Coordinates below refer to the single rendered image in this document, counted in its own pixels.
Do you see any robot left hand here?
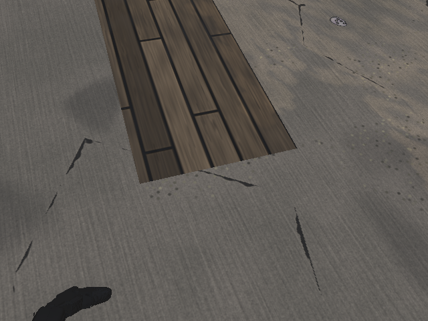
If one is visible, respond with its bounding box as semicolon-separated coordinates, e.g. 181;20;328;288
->
32;286;112;321

